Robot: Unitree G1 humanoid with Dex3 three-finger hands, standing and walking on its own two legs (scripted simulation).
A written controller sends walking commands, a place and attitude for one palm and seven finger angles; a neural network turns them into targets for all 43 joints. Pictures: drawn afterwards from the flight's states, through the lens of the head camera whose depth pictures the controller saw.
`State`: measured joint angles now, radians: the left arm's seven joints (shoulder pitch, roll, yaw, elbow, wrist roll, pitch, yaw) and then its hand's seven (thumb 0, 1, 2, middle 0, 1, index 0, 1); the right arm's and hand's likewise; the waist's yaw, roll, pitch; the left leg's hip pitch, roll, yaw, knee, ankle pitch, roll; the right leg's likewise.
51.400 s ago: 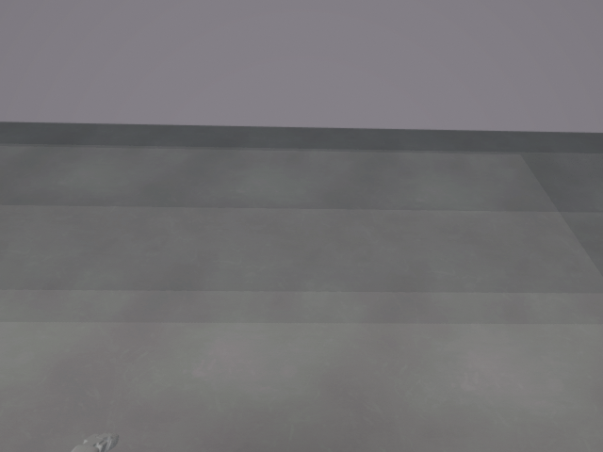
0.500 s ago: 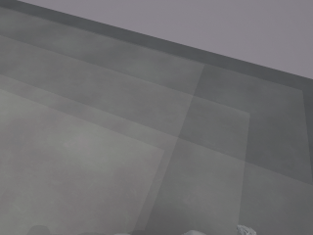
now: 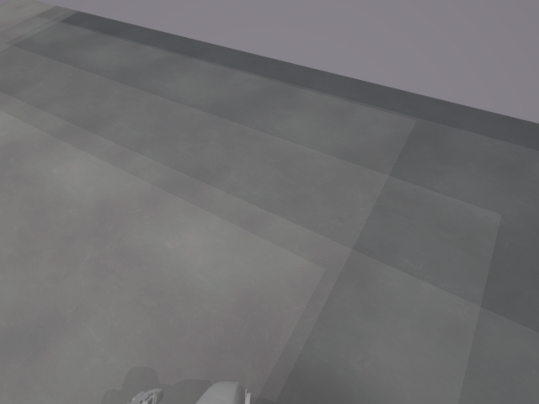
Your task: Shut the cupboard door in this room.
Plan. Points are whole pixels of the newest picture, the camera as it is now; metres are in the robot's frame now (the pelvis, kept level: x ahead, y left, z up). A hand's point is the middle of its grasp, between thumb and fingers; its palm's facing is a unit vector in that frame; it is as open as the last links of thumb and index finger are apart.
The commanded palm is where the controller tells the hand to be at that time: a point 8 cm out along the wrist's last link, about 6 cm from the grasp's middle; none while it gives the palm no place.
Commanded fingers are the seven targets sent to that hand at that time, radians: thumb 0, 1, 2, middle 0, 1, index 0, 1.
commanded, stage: turn or walk to find it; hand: left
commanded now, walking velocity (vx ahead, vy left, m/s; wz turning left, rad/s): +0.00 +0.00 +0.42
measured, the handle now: out of the picture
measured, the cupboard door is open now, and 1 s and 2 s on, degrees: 51 51 51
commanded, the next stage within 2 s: none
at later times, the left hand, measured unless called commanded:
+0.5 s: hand out of the picture +0.00 +0.26 -0.17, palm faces +0.28 -0.93 -0.25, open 7.4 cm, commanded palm none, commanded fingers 0.00 0.90 0.90 -0.20 -0.30 -0.20 -0.30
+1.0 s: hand out of the picture +0.02 +0.19 -0.15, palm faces +0.43 -0.86 -0.27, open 7.4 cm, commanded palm none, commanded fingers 0.00 0.90 0.90 -0.20 -0.30 -0.20 -0.30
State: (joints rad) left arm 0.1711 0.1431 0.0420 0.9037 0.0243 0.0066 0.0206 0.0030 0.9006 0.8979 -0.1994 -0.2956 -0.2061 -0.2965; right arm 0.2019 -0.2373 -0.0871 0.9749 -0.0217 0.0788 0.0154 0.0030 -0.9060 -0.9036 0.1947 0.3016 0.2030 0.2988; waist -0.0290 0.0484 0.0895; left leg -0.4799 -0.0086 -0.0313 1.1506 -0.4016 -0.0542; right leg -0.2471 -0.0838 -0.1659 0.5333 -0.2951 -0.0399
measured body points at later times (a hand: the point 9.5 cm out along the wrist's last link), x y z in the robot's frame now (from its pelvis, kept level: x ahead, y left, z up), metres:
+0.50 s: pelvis +0.01 +0.04 +0.00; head +0.04 +0.07 +0.45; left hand -0.02 +0.31 -0.15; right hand +0.16 -0.18 -0.13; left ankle -0.03 +0.13 -0.74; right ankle +0.01 -0.11 -0.66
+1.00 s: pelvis +0.03 -0.01 +0.00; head +0.09 -0.03 +0.45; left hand +0.00 +0.23 -0.13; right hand +0.17 -0.23 -0.17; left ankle -0.07 +0.12 -0.66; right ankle +0.05 -0.09 -0.74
